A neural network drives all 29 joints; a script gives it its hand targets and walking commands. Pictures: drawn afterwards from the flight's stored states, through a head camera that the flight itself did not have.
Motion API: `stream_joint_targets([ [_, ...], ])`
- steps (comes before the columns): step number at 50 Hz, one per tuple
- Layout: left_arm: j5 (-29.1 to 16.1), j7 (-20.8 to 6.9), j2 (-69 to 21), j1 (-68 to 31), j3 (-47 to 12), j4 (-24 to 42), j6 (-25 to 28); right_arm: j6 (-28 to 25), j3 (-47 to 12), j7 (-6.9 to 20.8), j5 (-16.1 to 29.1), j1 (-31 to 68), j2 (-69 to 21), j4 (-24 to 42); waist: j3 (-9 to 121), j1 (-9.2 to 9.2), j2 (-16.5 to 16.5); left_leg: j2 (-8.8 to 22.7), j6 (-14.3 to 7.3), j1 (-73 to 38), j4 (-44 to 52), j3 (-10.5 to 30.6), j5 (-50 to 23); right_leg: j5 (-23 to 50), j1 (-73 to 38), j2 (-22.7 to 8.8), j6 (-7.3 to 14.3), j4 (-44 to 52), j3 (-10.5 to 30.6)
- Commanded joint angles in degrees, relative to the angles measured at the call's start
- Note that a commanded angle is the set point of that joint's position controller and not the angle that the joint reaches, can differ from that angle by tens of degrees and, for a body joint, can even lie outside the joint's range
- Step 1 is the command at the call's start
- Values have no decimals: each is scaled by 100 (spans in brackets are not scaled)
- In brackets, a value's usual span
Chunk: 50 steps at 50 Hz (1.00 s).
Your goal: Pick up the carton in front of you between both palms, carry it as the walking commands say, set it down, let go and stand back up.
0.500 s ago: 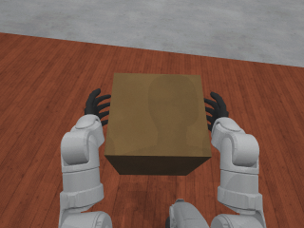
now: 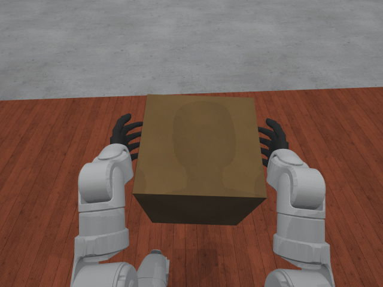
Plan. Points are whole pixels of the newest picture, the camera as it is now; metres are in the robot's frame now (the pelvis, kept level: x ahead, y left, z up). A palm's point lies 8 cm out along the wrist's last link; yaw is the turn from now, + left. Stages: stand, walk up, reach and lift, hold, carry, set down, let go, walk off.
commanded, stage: carry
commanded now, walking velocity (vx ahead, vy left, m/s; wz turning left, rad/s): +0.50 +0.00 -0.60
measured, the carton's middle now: (197, 167) +0.35 +0.02 +0.02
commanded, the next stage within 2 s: none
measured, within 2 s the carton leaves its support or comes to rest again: neither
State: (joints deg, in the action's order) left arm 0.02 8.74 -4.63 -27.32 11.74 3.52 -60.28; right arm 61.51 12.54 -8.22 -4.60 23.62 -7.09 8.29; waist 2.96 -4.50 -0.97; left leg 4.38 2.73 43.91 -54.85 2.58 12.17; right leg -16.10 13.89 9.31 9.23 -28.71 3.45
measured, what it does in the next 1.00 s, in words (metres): goes down, turning left: left foot 0.03 m lower, then right foot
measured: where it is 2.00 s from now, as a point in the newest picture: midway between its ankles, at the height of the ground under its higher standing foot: (172, 123)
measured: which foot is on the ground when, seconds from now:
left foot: up 0.00-0.16, down 0.18-0.66, up 0.68-1.00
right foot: down 0.00-0.18, up 0.20-0.64, down 0.66-1.00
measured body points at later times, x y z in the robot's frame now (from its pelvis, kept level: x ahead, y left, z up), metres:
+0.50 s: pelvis +0.33 +0.05 -0.03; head +0.36 +0.05 +0.42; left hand +0.67 +0.20 +0.05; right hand +0.68 -0.11 +0.05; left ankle +0.29 +0.09 -0.76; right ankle +0.42 -0.10 -0.73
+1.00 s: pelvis +0.65 +0.06 -0.06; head +0.66 +0.06 +0.39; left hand +0.92 +0.33 +0.05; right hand +1.02 +0.05 +0.05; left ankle +0.71 +0.18 -0.78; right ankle +0.55 -0.07 -0.78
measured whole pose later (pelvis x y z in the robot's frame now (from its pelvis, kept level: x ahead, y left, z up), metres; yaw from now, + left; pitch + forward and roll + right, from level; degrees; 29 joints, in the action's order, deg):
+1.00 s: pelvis +0.65 +0.06 -0.06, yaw +17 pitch +7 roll +1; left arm -0.3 9.5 -4.1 -28.4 10.8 1.6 -60.7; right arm 62.5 13.0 -8.1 -4.8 24.9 -6.2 7.1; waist 6.2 -6.0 -0.7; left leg -1.1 -2.1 32.5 -33.4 -3.8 7.6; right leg -21.9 10.4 -2.0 0.4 -30.7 -6.7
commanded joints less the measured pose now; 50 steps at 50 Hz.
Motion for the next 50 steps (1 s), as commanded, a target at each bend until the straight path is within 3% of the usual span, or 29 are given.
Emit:
stream_joint_targets([
  [1, -1613, -765, -4877, -2849, -3898, 425, -162, -107, -3922, 372, 1495, 3393, -4370, 376, 2115, -93, -299, -355, -47, 310, 855, -332, -620, 5068, -2347, -1245, 304, -76, 1310],
  [4, -1452, -675, -4610, -2551, -3713, 281, -199, 8, -3870, 344, 1474, 3284, -4164, 289, 1716, -320, -348, -642, -200, -70, 2364, -892, -1500, 5212, -2419, -1013, 124, -57, 915],
  [5, -1412, -645, -4522, -2506, -3702, 388, -181, 23, -3944, 337, 1540, 3356, -4204, 358, 1629, -276, -583, -765, -304, -616, 2894, -1028, -1934, 5124, -2188, -924, -22, -29, 621],
  [7, -1171, -597, -4351, -2283, -3596, 140, -213, 115, -3718, 366, 1395, 3118, -3944, 84, 1848, 81, -674, -911, -485, -2263, 3181, -1096, -2495, 5307, -1613, -1047, -266, -690, 490],
  [8, -1131, -594, -4409, -2372, -3594, -5, -229, 113, -3649, 375, 1447, 3278, -3824, 239, 2195, 600, -549, -612, -515, -3375, 3482, -935, -2823, 4867, -1305, -986, -439, -1757, 193],
  [9, -1166, -563, -4366, -2682, -3610, 145, -216, 154, -3547, 396, 1429, 3104, -3824, -16, 2433, 858, 151, -301, -512, -4595, 3056, -623, -2999, 3654, -247, -831, -577, -3011, -53],
  [10, -1086, -506, -4360, -2851, -3494, 18, -285, 208, -3385, 372, 1343, 2990, -3652, -319, 2517, 840, 1213, 793, -951, -5725, 1846, 590, -5404, -180, 1315, -443, -789, -4365, -410],
  [11, -1143, -484, -4351, -2524, -3498, -25, -342, 160, -3401, 350, 1423, 3228, -3522, -21, 3162, 946, 1893, 1710, -2213, -6862, 2313, 3035, -4544, -1691, 2832, 29, -1072, -5879, -256],
  [12, -1007, -432, -4210, -2581, -3433, 13, -359, 230, -3480, 403, 1554, 2941, -3929, -658, 3015, 931, 1343, 1546, -2457, -6404, 2673, 3453, -2455, -1525, 3287, -359, -820, -6179, 9],
  [13, -941, -429, -4363, -2635, -3342, 89, -336, 172, -3705, 485, 1742, 3134, -4254, -404, 2588, 985, 499, 1197, -2228, -5408, 2926, 2953, -1487, -1167, 3021, -616, -709, -5505, 37],
  [15, -788, -482, -4781, -2932, -3212, 177, -213, 61, -3992, 676, 2220, 4050, -4980, -178, 2108, 743, 69, 934, -2071, -4095, 3358, 2648, -970, -1083, 2568, -904, -690, -4428, -17],
  [17, -675, -522, -4931, -2917, -3249, 190, -57, -84, -4255, 821, 2489, 4373, -5302, -153, 2032, 683, 302, 730, -1907, -3386, 3538, 2052, -686, -1167, 2060, -954, -760, -3320, -240],
  [21, -786, -552, -5114, -2828, -3575, 193, 123, -245, -4249, 840, 2342, 3945, -5305, -223, 2221, 774, 633, 577, -1839, -3557, 3127, 1482, -2344, 147, 1875, -1020, -924, -2016, -428],
  [23, -796, -541, -5017, -2662, -3630, 276, 143, -230, -4188, 802, 2222, 3726, -5146, -207, 2219, 905, 437, 400, -1697, -4043, 2881, 1379, -3142, 653, 2069, -951, -954, -1607, -508],
  [24, -798, -521, -4940, -2500, -3654, 197, 122, -241, -4180, 761, 2165, 3707, -4957, -60, 2240, 968, 651, 317, -1604, -4392, 2835, 1467, -3279, 670, 2309, -910, -980, -1502, -499],
  [28, -938, -489, -4556, -2779, -3695, 522, 38, -123, -4078, 648, 2028, 3447, -4721, -120, 1921, 1106, 550, 115, -1547, -4926, 2314, 1507, -3880, 875, 2615, -805, -936, -765, -556],
  [29, -923, -478, -4517, -2683, -3708, 402, -22, -94, -3989, 640, 2007, 3365, -4514, -116, 1831, 1113, 720, 0, -1470, -4887, 2184, 1489, -3968, 871, 2485, -761, -902, -530, -615],
  [31, -895, -447, -4305, -2680, -3584, 440, -98, 4, -3898, 603, 1959, 3241, -4406, -310, 1908, 852, 790, -163, -1184, -4221, 1775, 1256, -3900, 1339, 1196, -660, -814, 237, -685],
  [32, -849, -435, -4239, -2646, -3532, 446, -137, 39, -3898, 593, 1966, 3190, -4363, -322, 2122, 646, 571, -347, -990, -3567, 1251, 899, -3585, 2009, -45, -739, -726, 545, -763],
  [33, -893, -419, -4276, -2452, -3445, 367, -169, 54, -3917, 572, 2020, 3348, -4360, -205, 2508, 269, 25, -505, -832, -2310, 81, 734, -2213, 2529, -1734, -1482, -535, 487, -87],
  [34, -861, -380, -4021, -2317, -3324, 268, -199, 123, -3815, 529, 1959, 3350, -4189, -179, 2901, 259, -830, -916, -640, -1170, -855, 176, 1547, 4268, -2877, -2994, -236, -161, 1609],
  [35, -770, -339, -3926, -2404, -3285, 141, -221, 160, -3774, 518, 2037, 3472, -4254, -144, 3235, 160, -1966, -1275, -473, -56, -2282, 0, 2372, 3841, -3534, -3518, 630, -154, 2940],
  [36, -978, -373, -4195, -2626, -3390, 391, -198, 163, -3731, 489, 1939, 3577, -4308, -56, 2939, 119, -1300, -846, -536, 248, -2469, 109, 2035, 2756, -3075, -3257, 617, 55, 3008],
  [37, -1179, -465, -4470, -2858, -3500, 403, -224, 162, -3572, 437, 1740, 3448, -4284, -211, 2462, 44, -556, -733, -562, 458, -2400, 85, 1776, 2307, -2604, -3034, 540, 167, 2442],
  [38, -1303, -520, -4557, -3092, -3672, 603, -191, 163, -3559, 428, 1668, 3402, -4392, -254, 2261, 37, -262, -550, -549, 436, -2157, 43, 1495, 2072, -2209, -2931, 412, 318, 2207],
  [41, -1776, -695, -5022, -3822, -4058, 747, -77, 58, -3399, 414, 1331, 3351, -4445, -355, 1924, 167, -379, -405, -471, -131, -753, -141, 1246, 1582, -1284, -2654, 221, 674, 1407],
  [43, -1969, -757, -5029, -3733, -4169, 686, -71, 2, -3397, 351, 1239, 3239, -4420, -284, 1906, 58, -583, -471, -401, -426, 246, -390, 1137, 2213, -1246, -2494, 248, 662, 986],
  [48, -1902, -722, -4802, -3207, -3957, 288, -107, 34, -3369, 221, 1017, 2939, -4021, -221, 1773, -82, -883, -843, -450, -1360, 2159, -1016, -594, 3822, -1323, -2076, -211, 263, -226],
  [50, -1796, -690, -4780, -2998, -3855, 149, -161, 75, -3360, 235, 1037, 2865, -3981, -199, 1887, 115, -778, -985, -568, -2134, 2919, -1166, -1231, 4444, -1388, -1846, -450, -449, -611],
])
